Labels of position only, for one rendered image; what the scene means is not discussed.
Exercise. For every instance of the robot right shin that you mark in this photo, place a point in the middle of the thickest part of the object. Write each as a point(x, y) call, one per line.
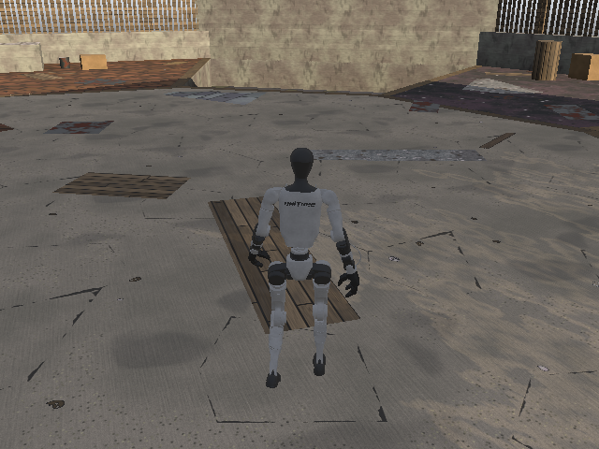
point(320, 334)

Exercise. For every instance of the left robot forearm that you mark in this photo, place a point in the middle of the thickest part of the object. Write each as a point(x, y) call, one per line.
point(256, 242)

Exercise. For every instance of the robot left upper arm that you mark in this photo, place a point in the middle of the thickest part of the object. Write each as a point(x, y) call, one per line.
point(270, 197)

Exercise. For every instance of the right robot hand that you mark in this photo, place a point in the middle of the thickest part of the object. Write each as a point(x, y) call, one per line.
point(354, 278)

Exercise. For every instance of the left robot hand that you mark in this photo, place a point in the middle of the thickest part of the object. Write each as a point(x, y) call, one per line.
point(252, 258)

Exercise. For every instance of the robot left thigh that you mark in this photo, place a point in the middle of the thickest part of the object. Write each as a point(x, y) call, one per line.
point(277, 283)

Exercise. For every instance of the right robot forearm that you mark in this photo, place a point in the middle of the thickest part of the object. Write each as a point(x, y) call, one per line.
point(346, 255)

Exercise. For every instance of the robot right upper arm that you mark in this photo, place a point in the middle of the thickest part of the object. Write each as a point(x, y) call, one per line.
point(334, 213)

